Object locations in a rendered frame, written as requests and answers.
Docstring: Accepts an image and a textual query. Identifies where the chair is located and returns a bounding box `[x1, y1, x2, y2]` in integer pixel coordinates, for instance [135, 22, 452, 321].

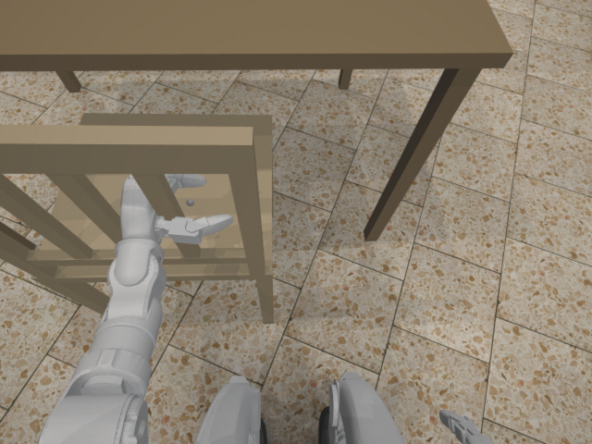
[0, 113, 274, 324]

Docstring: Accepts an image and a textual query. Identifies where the right robot shin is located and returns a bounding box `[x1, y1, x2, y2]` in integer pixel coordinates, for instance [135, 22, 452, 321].
[328, 371, 360, 444]

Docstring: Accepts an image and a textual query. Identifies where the robot left hand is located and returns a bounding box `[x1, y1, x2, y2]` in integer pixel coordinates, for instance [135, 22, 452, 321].
[120, 174, 233, 245]

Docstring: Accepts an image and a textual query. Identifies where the robot left upper arm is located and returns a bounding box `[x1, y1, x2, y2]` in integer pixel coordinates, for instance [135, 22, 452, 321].
[42, 393, 149, 444]

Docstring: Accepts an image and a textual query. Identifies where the robot right hand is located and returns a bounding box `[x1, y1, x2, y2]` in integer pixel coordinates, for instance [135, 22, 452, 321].
[439, 410, 494, 444]

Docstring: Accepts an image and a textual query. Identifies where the right robot thigh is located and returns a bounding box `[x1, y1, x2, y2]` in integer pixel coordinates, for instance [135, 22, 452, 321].
[328, 378, 406, 444]

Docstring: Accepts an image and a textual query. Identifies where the left robot forearm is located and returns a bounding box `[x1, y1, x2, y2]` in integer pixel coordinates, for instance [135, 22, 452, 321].
[37, 237, 167, 444]

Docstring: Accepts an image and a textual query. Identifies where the table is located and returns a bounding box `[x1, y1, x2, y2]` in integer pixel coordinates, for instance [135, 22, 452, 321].
[0, 0, 514, 250]

